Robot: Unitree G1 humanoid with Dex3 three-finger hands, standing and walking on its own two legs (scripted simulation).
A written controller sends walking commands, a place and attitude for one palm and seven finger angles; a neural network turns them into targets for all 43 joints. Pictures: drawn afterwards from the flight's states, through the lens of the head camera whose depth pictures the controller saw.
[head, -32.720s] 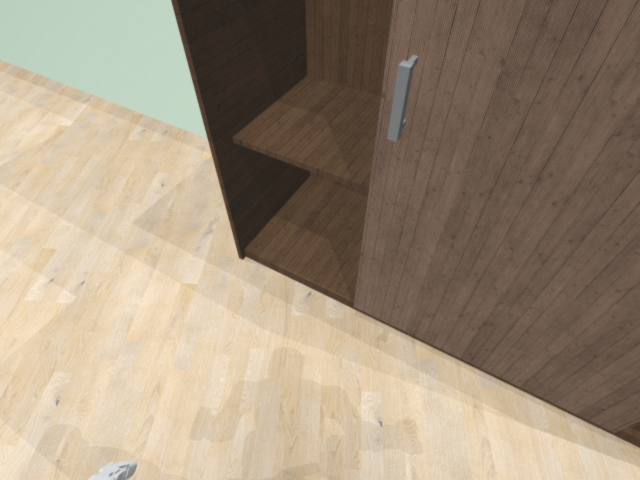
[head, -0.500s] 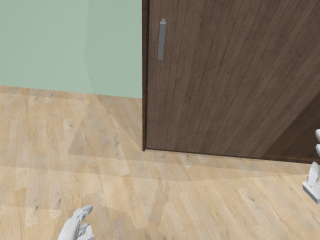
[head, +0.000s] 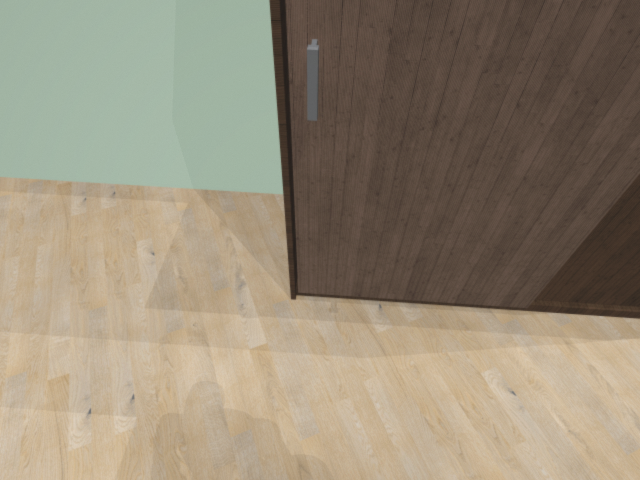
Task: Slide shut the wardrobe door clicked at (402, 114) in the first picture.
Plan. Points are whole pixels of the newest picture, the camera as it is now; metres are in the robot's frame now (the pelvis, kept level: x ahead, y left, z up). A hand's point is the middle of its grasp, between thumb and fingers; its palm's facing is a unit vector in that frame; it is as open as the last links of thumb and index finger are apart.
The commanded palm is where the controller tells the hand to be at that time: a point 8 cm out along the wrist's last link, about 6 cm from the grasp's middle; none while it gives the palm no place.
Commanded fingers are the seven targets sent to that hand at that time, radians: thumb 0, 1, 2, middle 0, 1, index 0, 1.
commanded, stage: let the arm hang, fingers relaxed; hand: right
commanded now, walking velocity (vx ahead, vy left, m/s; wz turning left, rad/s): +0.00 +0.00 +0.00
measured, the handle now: (313, 80) +0.80 +0.07 +0.10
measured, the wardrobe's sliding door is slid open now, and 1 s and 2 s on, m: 0.01 0.01 0.01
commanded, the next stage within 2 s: look to check the result in 0.54 s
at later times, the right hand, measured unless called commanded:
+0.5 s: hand out of the picture -0.01 -0.19 -0.18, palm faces +0.00 +0.99 -0.17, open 7.3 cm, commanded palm none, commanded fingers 0.00 -0.90 -0.90 0.20 0.30 0.20 0.30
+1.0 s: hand out of the picture +0.00 -0.21 -0.18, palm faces -0.02 +0.98 -0.21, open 7.4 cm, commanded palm none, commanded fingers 0.00 -0.90 -0.90 0.20 0.30 0.20 0.30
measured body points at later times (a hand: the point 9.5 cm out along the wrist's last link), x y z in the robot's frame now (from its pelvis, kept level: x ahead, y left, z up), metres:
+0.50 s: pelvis -0.01 -0.02 +0.00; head -0.01 -0.02 +0.45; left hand -0.04 +0.19 -0.16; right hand +0.00 -0.24 -0.16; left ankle +0.00 +0.12 -0.74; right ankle +0.01 -0.11 -0.74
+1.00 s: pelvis -0.01 -0.03 +0.00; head +0.00 -0.03 +0.45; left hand -0.01 +0.21 -0.16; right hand +0.00 -0.26 -0.16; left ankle +0.00 +0.12 -0.74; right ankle +0.01 -0.11 -0.74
